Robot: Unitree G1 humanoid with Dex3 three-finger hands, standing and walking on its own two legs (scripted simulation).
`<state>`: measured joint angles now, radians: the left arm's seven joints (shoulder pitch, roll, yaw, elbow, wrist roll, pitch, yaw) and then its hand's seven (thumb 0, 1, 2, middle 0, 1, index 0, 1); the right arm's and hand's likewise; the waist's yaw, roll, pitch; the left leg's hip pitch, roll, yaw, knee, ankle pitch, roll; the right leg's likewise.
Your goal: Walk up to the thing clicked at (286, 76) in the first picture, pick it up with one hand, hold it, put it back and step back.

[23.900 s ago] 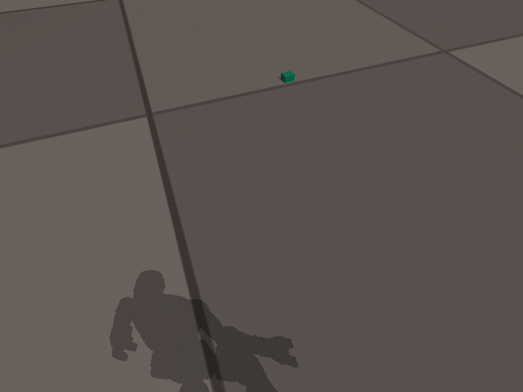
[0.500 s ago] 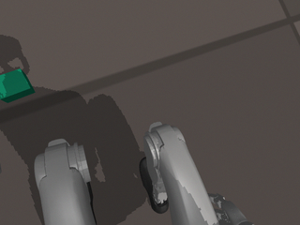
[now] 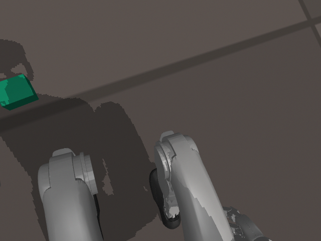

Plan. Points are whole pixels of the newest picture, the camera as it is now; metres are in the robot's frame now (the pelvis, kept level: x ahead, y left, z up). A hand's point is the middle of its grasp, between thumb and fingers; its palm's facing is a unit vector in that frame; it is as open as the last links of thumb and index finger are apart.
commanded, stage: rise first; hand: left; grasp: from above
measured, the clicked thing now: (16, 92) +0.50 +0.33 -0.30
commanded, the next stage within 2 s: approach in 0.24 s
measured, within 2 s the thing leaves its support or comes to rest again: neither
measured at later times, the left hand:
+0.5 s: hand out of the picture +0.44 +0.37 -0.17, palm faces -0.41 -0.18 -0.89, open 11.3 cm
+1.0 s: hand out of the picture +0.48 +0.33 -0.18, palm faces -0.44 -0.19 -0.88, open 11.7 cm
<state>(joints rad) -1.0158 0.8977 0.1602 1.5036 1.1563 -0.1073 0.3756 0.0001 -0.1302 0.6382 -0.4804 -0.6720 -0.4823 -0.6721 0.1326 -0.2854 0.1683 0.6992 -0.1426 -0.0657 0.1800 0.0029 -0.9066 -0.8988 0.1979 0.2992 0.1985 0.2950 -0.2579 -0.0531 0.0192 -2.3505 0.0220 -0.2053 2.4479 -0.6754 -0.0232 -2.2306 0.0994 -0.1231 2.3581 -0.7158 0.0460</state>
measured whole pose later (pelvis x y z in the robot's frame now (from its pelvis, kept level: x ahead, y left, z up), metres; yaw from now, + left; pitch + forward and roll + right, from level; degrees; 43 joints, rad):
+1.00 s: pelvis +0.00 +0.00 +0.01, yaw -1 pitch +33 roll -10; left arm -1.08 0.89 0.12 1.51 1.10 0.02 0.32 0.00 -0.15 0.63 -0.45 -0.69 -0.46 -0.68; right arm 0.19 -0.29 0.23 0.64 -0.12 -0.04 0.16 0.00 -0.90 -0.89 0.20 0.30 0.20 0.30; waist -0.33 -0.03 0.06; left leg -2.33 0.04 -0.20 2.43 -0.69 -0.02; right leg -2.23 0.11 -0.12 2.33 -0.70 0.05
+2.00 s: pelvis +0.00 +0.01 -0.01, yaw -4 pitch +30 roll -13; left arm -1.15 1.02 0.12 1.70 1.13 -0.05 0.53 0.00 -0.26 0.72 -0.39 -0.69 -0.36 -0.71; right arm 0.13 -0.31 0.33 0.65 -0.20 -0.19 0.19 0.00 -0.90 -0.90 0.20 0.30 0.20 0.29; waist -0.39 -0.14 0.16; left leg -2.34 0.04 -0.26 2.50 -0.71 -0.02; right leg -2.22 0.13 -0.17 2.36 -0.71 0.06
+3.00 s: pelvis +0.00 +0.01 +0.00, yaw -6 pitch +28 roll -16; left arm -1.19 1.12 0.10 1.77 1.11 -0.06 0.59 0.00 -0.58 1.00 -0.14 -0.95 -0.09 -1.00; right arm 0.10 -0.35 0.40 0.60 -0.23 -0.24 0.22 0.00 -0.91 -0.91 0.20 0.30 0.20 0.29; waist -0.43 -0.19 0.23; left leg -2.32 0.05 -0.30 2.50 -0.71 -0.01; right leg -2.18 0.14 -0.20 2.31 -0.69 0.07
